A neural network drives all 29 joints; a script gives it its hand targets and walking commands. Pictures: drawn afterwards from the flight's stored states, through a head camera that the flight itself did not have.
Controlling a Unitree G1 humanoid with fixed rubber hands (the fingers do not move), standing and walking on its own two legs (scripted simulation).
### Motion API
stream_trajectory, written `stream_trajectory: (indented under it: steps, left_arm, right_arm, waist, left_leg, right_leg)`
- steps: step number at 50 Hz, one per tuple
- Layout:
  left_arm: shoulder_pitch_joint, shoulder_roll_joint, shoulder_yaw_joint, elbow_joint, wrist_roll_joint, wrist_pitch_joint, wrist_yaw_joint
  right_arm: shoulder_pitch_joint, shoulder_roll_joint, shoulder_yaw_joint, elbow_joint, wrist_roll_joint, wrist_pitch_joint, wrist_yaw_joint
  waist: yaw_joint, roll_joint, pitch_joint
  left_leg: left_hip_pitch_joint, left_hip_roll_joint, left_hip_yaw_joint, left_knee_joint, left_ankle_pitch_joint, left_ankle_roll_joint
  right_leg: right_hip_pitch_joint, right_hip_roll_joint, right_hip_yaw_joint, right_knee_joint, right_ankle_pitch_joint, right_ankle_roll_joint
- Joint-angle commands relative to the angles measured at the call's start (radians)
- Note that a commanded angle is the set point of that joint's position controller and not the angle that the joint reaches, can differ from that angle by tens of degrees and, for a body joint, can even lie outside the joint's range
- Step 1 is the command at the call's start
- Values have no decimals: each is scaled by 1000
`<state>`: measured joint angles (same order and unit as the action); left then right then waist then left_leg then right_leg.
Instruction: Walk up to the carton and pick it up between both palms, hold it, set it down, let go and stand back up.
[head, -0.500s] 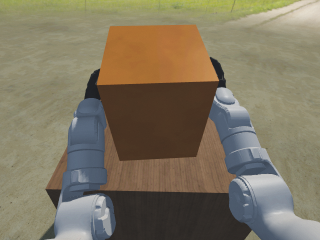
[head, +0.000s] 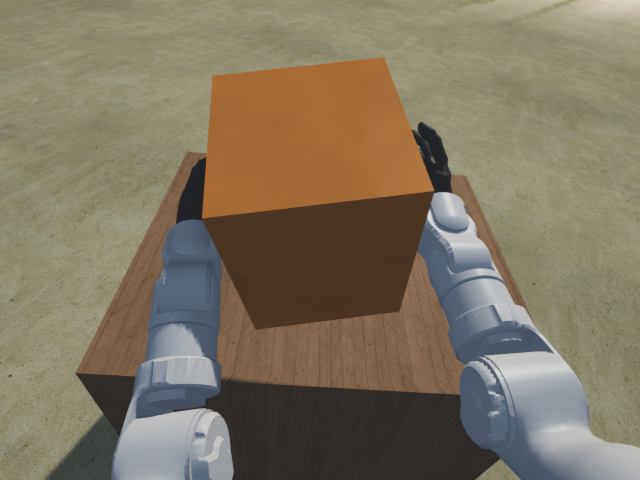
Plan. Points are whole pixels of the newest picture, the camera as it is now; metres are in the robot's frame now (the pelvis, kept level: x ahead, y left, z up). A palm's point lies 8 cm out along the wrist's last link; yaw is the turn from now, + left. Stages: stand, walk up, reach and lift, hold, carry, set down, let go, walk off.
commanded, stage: set down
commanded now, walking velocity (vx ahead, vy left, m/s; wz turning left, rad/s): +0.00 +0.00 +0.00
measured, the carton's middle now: (314, 204) +0.42 +0.02 +0.17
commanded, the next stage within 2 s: none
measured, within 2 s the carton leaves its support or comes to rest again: neither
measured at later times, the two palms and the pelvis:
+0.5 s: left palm (186, 235) +0.38 +0.17 +0.15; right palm (421, 211) +0.40 -0.12 +0.18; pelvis +0.00 +0.01 +0.00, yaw +0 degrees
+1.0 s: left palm (196, 243) +0.40 +0.17 +0.11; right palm (411, 223) +0.43 -0.12 +0.13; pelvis +0.01 +0.01 +0.00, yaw +0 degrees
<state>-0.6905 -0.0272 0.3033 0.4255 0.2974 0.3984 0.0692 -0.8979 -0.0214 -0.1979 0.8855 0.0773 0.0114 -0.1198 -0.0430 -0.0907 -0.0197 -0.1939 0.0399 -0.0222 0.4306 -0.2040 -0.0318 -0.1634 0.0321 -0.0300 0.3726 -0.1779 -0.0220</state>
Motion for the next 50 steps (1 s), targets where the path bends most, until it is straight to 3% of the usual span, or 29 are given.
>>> stream_trajectory:
  steps: [1, 3, 6, 9, 14, 17, 23, 26, 28, 33, 37, 40, 44, 50]
  left_arm:
    - [-649, -579, -419, -262, -66, -67, -122]
    - [-609, -575, -403, -270, -63, -55, -132]
    - [-591, -577, -412, -285, -74, -46, -140]
    - [-619, -599, -438, -307, -83, -56, -141]
    - [-733, -619, -477, -293, -98, -101, -122]
    - [-758, -628, -470, -230, -80, -124, -106]
    - [-729, -570, -317, -27, -8, -120, -110]
    - [-734, -558, -279, 22, 7, -118, -110]
    - [-781, -566, -270, 48, 5, -132, -101]
    - [-876, -603, -319, 51, -36, -201, -50]
    - [-881, -581, -290, 97, -36, -228, -28]
    - [-836, -557, -221, 145, -12, -225, -27]
    - [-764, -547, -186, 155, 14, -214, -32]
    - [-736, -610, -251, 53, 5, -240, -21]
  right_arm:
    - [-534, 534, 399, -217, 53, -41, 78]
    - [-538, 530, 425, -247, 70, -40, 75]
    - [-538, 535, 443, -275, 71, -40, 72]
    - [-557, 543, 450, -297, 72, -51, 72]
    - [-579, 560, 396, -253, 28, -73, 85]
    - [-571, 544, 344, -186, 4, -82, 100]
    - [-555, 479, 186, -34, -95, -92, 143]
    - [-611, 458, 124, -48, -127, -113, 161]
    - [-645, 456, 72, -32, -156, -125, 175]
    - [-711, 476, 29, -40, -209, -166, 210]
    - [-691, 462, -6, 12, -242, -165, 227]
    - [-671, 446, -19, 23, -261, -156, 232]
    - [-623, 417, -33, 58, -263, -150, 230]
    - [-632, 410, 24, 10, -225, -194, 220]
  waist:
    - [31, 163, -549]
    - [41, 152, -534]
    - [30, 126, -517]
    - [20, 120, -538]
    - [-3, 143, -593]
    - [-3, 166, -573]
    - [39, 140, -370]
    - [62, 123, -329]
    - [61, 133, -329]
    - [67, 133, -440]
    - [68, 117, -444]
    - [92, 90, -408]
    - [93, 102, -387]
    - [91, 144, -557]
  left_leg:
    - [349, -66, 76, -34, 595, -39]
    - [320, -69, 76, -40, 603, -34]
    - [293, -73, 68, -36, 626, -34]
    - [308, -70, 60, -33, 628, -39]
    - [322, -64, 56, -39, 566, -46]
    - [359, -53, 55, -40, 538, -57]
    - [276, -45, 80, -121, 282, -31]
    - [231, -40, 91, -155, 150, -17]
    - [209, -39, 95, -168, 77, -16]
    - [185, -29, 103, -167, 22, -19]
    - [156, -28, 108, -168, 7, -12]
    - [136, -28, 116, -177, 18, 0]
    - [176, -27, 113, -160, 143, -13]
    - [326, -12, 90, -46, 553, -65]
  right_leg:
    - [370, 12, -47, -61, 490, 68]
    - [398, 8, -44, -47, 553, 75]
    - [433, 3, -45, -25, 635, 80]
    - [424, 9, -56, -23, 624, 79]
    - [357, 11, -64, -38, 529, 67]
    - [264, 23, -75, -67, 393, 52]
    - [188, 9, -87, -108, 158, 40]
    - [149, 5, -97, -112, 49, 36]
    - [111, 4, -101, -117, -12, 30]
    - [47, 11, -116, -104, -31, 18]
    - [21, 9, -116, -107, -32, 15]
    - [41, 5, -105, -110, -28, 20]
    - [60, 11, -104, -113, 50, 21]
    - [19, 37, -116, -98, 247, 17]
